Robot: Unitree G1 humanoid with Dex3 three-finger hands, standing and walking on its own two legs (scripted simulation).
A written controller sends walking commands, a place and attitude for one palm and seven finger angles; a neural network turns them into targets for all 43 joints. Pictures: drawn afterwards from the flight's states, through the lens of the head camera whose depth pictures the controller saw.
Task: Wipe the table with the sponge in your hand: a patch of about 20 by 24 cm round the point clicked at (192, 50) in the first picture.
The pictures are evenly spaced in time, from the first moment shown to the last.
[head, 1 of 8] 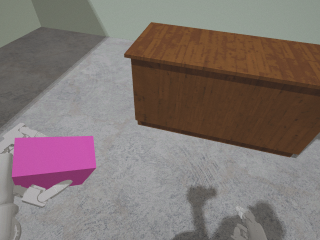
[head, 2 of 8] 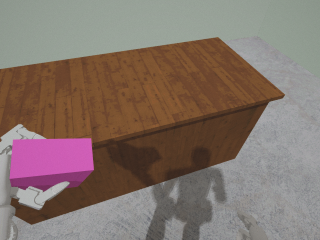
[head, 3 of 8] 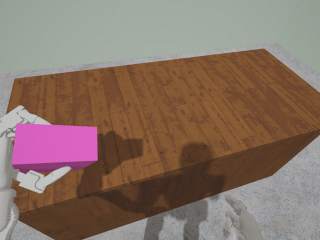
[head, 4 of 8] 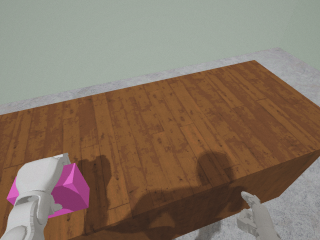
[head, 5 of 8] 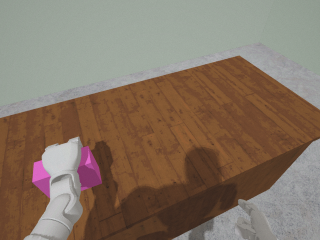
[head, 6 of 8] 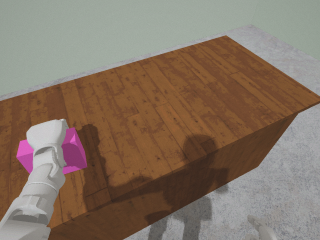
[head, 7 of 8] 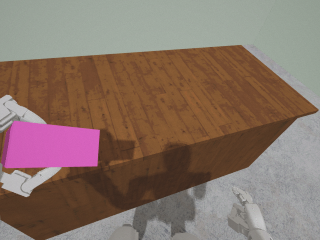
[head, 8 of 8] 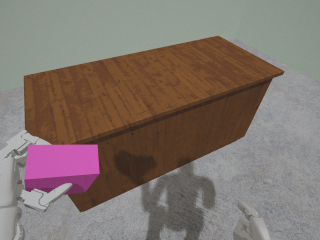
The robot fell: no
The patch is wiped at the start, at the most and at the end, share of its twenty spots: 0.00 1.00 1.00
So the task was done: yes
